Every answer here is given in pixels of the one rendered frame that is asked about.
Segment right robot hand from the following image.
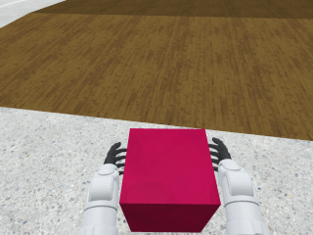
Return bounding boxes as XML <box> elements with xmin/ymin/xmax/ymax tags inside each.
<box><xmin>208</xmin><ymin>137</ymin><xmax>232</xmax><ymax>171</ymax></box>

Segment robot left forearm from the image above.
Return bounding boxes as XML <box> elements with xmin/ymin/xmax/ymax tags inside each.
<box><xmin>77</xmin><ymin>164</ymin><xmax>120</xmax><ymax>235</ymax></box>

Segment robot right forearm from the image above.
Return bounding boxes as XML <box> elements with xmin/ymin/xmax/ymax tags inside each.
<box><xmin>217</xmin><ymin>159</ymin><xmax>271</xmax><ymax>235</ymax></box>

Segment carton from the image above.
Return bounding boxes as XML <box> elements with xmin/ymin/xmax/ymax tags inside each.
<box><xmin>119</xmin><ymin>128</ymin><xmax>221</xmax><ymax>233</ymax></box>

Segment left robot hand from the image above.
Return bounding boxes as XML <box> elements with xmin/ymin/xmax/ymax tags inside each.
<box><xmin>104</xmin><ymin>142</ymin><xmax>127</xmax><ymax>175</ymax></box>

